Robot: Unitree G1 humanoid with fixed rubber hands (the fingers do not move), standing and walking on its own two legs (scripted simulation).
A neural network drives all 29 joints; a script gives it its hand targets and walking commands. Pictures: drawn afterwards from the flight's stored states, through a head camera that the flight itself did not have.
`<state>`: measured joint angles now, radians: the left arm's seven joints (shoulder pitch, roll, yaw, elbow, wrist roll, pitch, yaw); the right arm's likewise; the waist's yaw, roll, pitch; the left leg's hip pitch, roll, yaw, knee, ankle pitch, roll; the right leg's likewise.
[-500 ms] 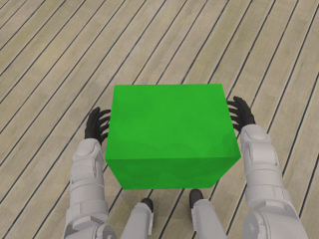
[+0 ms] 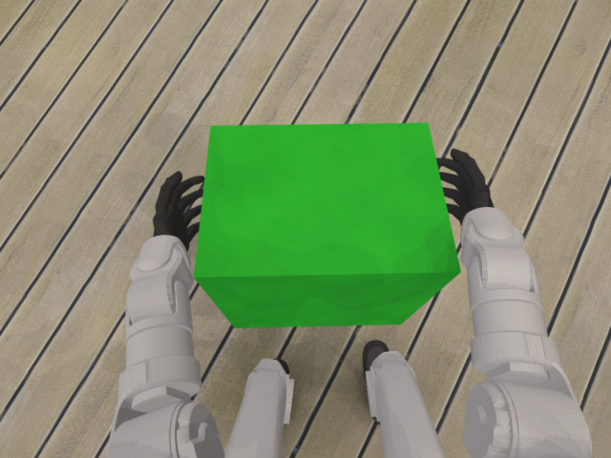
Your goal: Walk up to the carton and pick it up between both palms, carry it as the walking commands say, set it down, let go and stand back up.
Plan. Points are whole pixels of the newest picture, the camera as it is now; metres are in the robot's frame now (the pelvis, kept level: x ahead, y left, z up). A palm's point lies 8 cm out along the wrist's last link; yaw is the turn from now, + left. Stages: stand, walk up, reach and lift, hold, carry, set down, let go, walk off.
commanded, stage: set down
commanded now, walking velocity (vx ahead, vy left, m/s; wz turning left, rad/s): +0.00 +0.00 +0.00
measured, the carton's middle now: (319, 238) +0.41 +0.01 -0.20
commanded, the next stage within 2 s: none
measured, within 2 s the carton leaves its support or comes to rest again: neither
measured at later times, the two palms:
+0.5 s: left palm (204, 234) +0.42 +0.19 -0.18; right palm (456, 210) +0.45 -0.19 -0.18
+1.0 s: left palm (217, 226) +0.45 +0.19 -0.27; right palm (432, 211) +0.47 -0.19 -0.27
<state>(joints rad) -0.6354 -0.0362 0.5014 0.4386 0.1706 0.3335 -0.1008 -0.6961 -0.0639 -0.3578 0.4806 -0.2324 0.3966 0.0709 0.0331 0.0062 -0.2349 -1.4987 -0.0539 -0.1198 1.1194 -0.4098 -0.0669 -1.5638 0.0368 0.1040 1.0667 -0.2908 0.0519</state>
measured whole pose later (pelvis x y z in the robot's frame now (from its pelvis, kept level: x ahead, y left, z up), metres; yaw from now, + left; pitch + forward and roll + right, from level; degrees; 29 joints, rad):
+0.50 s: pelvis -0.04 +0.00 -0.08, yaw +1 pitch +50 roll +2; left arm -0.85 0.04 0.47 0.54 0.12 0.34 -0.02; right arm -0.95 -0.19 -0.34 0.65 -0.15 0.39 0.04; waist 0.02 -0.01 -0.23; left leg -1.85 -0.08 -0.10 1.45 -0.48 -0.09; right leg -1.93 0.07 0.13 1.40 -0.34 0.07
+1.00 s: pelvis -0.05 +0.00 -0.15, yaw +1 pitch +50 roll +2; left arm -1.09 0.14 0.45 0.65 0.08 0.35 0.00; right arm -1.14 -0.25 -0.34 0.71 -0.13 0.38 0.02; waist 0.02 0.00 -0.06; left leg -2.04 -0.11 -0.11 1.71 -0.54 -0.10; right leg -2.11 0.08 0.13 1.65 -0.40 0.09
